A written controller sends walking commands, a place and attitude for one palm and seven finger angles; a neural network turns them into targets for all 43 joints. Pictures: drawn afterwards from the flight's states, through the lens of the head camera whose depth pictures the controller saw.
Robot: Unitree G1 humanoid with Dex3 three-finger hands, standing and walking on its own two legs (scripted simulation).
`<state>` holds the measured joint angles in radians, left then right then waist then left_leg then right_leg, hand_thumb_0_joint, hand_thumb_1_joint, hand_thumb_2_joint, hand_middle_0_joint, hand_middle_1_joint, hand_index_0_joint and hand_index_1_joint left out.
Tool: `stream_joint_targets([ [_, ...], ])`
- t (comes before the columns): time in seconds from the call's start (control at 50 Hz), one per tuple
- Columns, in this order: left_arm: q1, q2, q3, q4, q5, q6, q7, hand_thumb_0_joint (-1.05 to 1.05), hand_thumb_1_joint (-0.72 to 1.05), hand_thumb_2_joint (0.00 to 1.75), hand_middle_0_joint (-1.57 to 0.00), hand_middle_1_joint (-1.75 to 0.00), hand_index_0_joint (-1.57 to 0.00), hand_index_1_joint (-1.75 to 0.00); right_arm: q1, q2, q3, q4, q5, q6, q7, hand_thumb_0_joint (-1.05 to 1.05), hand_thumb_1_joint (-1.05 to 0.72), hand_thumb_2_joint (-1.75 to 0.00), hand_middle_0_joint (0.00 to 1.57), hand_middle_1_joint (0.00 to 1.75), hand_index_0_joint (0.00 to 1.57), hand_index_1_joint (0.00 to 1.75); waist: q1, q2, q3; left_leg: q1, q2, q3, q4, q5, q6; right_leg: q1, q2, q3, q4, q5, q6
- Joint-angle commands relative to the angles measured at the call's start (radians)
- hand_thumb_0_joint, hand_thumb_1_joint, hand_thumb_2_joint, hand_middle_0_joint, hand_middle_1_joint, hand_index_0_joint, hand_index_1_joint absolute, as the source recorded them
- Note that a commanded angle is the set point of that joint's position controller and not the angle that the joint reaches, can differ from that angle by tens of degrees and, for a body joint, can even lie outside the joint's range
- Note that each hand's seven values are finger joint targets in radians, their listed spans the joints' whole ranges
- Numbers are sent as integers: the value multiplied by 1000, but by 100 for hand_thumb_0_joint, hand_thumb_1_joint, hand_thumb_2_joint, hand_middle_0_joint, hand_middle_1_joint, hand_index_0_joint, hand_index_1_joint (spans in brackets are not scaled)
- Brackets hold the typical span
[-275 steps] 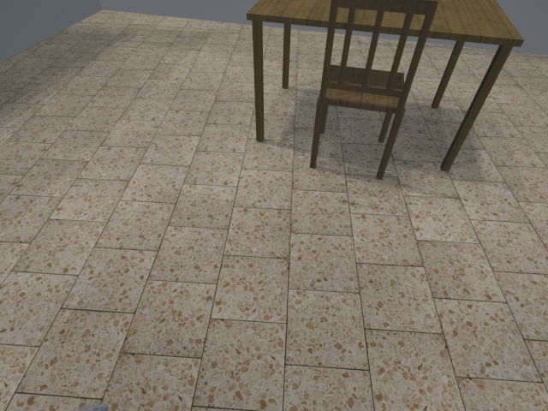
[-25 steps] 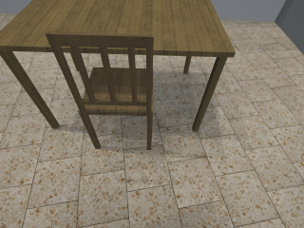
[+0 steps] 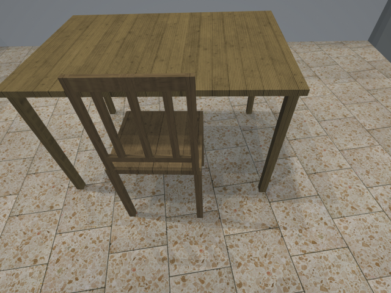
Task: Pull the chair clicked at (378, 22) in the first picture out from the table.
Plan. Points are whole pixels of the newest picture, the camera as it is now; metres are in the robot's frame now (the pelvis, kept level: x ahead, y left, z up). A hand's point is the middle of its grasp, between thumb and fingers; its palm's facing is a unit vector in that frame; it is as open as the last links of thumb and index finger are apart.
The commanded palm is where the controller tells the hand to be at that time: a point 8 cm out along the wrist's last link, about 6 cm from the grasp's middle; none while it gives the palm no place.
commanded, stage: take the last steps up to it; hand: left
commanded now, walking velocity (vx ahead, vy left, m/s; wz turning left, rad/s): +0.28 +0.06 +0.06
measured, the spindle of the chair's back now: (140, 127) +0.64 +0.24 -0.08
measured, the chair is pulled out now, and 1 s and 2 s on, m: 0.00 0.00 0.00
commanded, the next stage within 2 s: come to a stop and stand still in 0.32 s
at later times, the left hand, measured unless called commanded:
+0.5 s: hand out of the picture +0.14 +0.24 -0.18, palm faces +0.07 -0.98 -0.16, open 7.4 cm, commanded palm none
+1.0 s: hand (121, 250) +0.25 +0.22 -0.16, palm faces +0.00 -0.96 -0.27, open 7.4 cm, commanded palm none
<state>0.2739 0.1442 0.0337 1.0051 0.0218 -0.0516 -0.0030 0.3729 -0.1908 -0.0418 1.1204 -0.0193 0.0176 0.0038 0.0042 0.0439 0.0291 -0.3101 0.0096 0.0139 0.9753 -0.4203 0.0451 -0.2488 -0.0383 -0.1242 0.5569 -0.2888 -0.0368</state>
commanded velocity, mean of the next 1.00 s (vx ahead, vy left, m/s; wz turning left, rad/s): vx -0.02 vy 0.01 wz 0.01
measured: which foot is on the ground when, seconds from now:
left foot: up 0.00-0.34, down 0.36-0.84, up 0.86-1.00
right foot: down 0.00-0.36, up 0.38-0.80, down 0.82-1.00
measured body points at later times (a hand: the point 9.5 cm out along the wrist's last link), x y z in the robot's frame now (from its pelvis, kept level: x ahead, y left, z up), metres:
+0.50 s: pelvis +0.16 +0.07 +0.00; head +0.19 +0.09 +0.45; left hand +0.13 +0.29 -0.17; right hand +0.25 -0.16 -0.13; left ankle +0.19 +0.15 -0.73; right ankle +0.09 -0.06 -0.66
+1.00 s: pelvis +0.19 +0.03 +0.00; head +0.23 +0.01 +0.45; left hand +0.25 +0.27 -0.13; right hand +0.23 -0.21 -0.16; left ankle +0.14 +0.16 -0.68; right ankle +0.20 -0.07 -0.73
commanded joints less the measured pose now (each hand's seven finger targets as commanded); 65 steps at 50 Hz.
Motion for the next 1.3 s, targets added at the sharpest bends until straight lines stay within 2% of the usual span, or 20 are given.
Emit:
stream_joint_targets([
  [0.0, 76, 120, 25, -1, 0, -18, 22, 0, 90, 90, -20, -30, -20, -30, -43, -31, -18, -86, -8, -36, 14, 0, -90, -90, 20, 30, 20, 30, -11, -131, 91, -251, 86, -21, 128, 163, -19, 20, -263, 272, -434, -83, -89],
  [0.1, 137, 128, 20, 42, 0, -35, 21, 0, 90, 90, -20, -30, -20, -30, -94, -15, -14, -112, -3, -35, 21, 0, -90, -90, 20, 30, 20, 30, -2, -142, 66, -275, 87, 34, -46, 223, -47, 113, -238, 141, -408, 228, -111],
  [0.24, 154, 154, 31, 81, 5, -20, 27, 0, 90, 90, -20, -30, -20, -30, -197, -10, -4, -153, 1, -56, 28, 0, -90, -90, 20, 30, 20, 30, 23, -193, 65, -121, 44, 85, -331, 202, -22, 145, -236, 95, -301, 364, -91],
  [0.28, 133, 154, 33, 82, 2, -10, 27, 0, 90, 90, -20, -30, -20, -30, -109, -29, -7, -126, -3, -64, 18, 0, -90, -90, 20, 30, 20, 30, -24, -186, 44, 52, 11, 114, -438, 260, -14, 93, -199, 56, -186, 372, -63],
  [0.3, 135, 129, 30, 80, -1, -7, 28, 0, 90, 90, -20, -30, -20, -30, -13, -65, -14, -96, -9, -72, 9, 0, -90, -90, 20, 30, 20, 30, -63, -102, -6, 201, 21, 86, -507, 302, -7, 54, -160, 41, -20, 375, -45],
  [0.34, 179, 51, 16, 46, -14, -3, 21, 0, 90, 90, -20, -30, -20, -30, 154, -229, -45, -68, -14, -70, -14, 0, -90, -90, 20, 30, 20, 30, -86, 249, -155, 450, 384, -371, -635, 572, 159, -237, 36, -27, 484, -332, 16],
  [0.36, 145, 63, 14, 43, -7, 5, 28, 0, 90, 90, -20, -30, -20, -30, 115, -216, -42, -63, -5, -63, -25, 0, -90, -90, 20, 30, 20, 30, -84, 221, -167, 400, 400, -373, -688, 432, 182, -280, 12, 74, 620, -340, 1],
  [0.4, 65, 70, 18, 39, -6, 7, 19, 0, 90, 90, -20, -30, -20, -30, -24, -129, -24, -104, -2, -68, -30, 0, -90, -90, 20, 30, 20, 30, -48, 76, -27, 218, 351, -274, -717, 376, 191, -331, -57, 113, 678, -200, 7],
  [0.46, 122, 16, 1, 80, -12, 35, 29, 0, 90, 90, -20, -30, -20, -30, -135, -45, 9, -111, 0, -82, -45, 0, -90, -90, 20, 30, 20, 30, 28, 15, -37, 119, 269, -48, -680, 902, 130, -138, -70, 128, 435, -103, 57],
  [0.58, 74, 89, 4, 49, -5, 80, 46, 0, 90, 90, -20, -30, -20, -30, -154, -101, -11, -93, 8, -39, -55, 0, -90, -90, 20, 30, 20, 30, 11, 89, -36, 179, 293, -33, -626, 1053, 111, -68, -27, 90, 208, -72, 65],
  [0.68, 12, 113, 24, -10, -3, 96, 46, 0, 90, 90, -20, -30, -20, -30, -169, -139, -39, -116, -5, -9, -53, 0, -90, -90, 20, 30, 20, 30, 6, 83, -4, 171, 318, -71, -589, 979, 117, -84, -14, 108, 210, -108, 44],
  [0.76, 41, 120, 26, -19, 1, 79, 46, 0, 90, 90, -20, -30, -20, -30, -177, -137, -46, -126, -1, 3, -41, 0, -90, -90, 20, 30, 20, 30, 27, 61, -48, 162, 245, -33, -492, 746, 52, 32, -17, 86, -44, 117, 45],
  [0.78, 51, 152, 27, -14, 4, 65, 49, 0, 90, 90, -20, -30, -20, -30, -161, -109, -44, -124, 4, 2, -36, 0, -90, -90, 20, 30, 20, 30, 25, -27, -70, 130, 176, 0, -410, 583, 3, 92, -72, 149, -140, 368, 33],
  [0.8, 35, 211, 31, -16, 11, 52, 54, 0, 90, 90, -20, -30, -20, -30, -127, -63, -39, -132, 14, 2, -31, 0, -90, -90, 20, 30, 20, 30, -1, -193, -91, 28, 63, 71, -297, 287, -54, 152, -234, 322, -127, 708, -43],
  [0.82, 40, 236, 30, -20, 3, 48, 50, 0, 90, 90, -20, -30, -20, -30, -141, -41, -32, -145, 19, 16, -29, 0, -90, -90, 20, 30, 20, 30, 13, -222, -89, -14, -6, 53, -183, -143, -75, 126, -347, 376, -162, 894, -144],
  [0.9, -54, 214, 30, -35, 2, 48, 57, 0, 90, 90, -20, -30, -20, -30, -144, -56, -30, -116, 14, 32, -30, 0, -90, -90, 20, 30, 20, 30, -5, -166, -80, -80, 9, -37, 49, -114, -86, 118, -276, 297, -145, 831, -182],
  [1.04, -19, 225, 37, -16, 9, 54, 54, 0, 90, 90, -20, -30, -20, -30, -145, -37, -13, -119, 17, 20, -22, 0, -90, -90, 20, 30, 20, 30, 26, -220, -73, 0, 6, 8, -245, -51, -93, 111, -242, 291, -194, 542, -157],
  [1.12, -65, 193, 30, -3, -6, 60, 51, 0, 90, 90, -20, -30, -20, -30, -35, -30, -1, -64, 15, -2, -28, 0, -90, -90, 20, 30, 20, 30, -25, -174, -66, 232, 19, 21, -612, 205, -74, -18, -162, 235, -151, 242, -55],
  [1.18, -42, 108, 9, 5, -11, 71, 39, 0, 90, 90, -20, -30, -20, -30, -126, -107, 2, -89, 3, -20, -34, 0, -90, -90, 20, 30, 20, 30, 31, 76, -11, 68, 210, -168, -713, 302, 23, 30, -27, 108, -80, 36, 42],
  [1.28, 9, 114, -4, 75, 0, 75, 33, 0, 90, 90, -20, -30, -20, -30, -134, -82, 12, -70, 9, -20, -37, 0, -90, -90, 20, 30, 20, 30, 37, 62, 76, 2, 139, -114, -767, 79, 3, 83, -35, 111, -122, 74, 44],
])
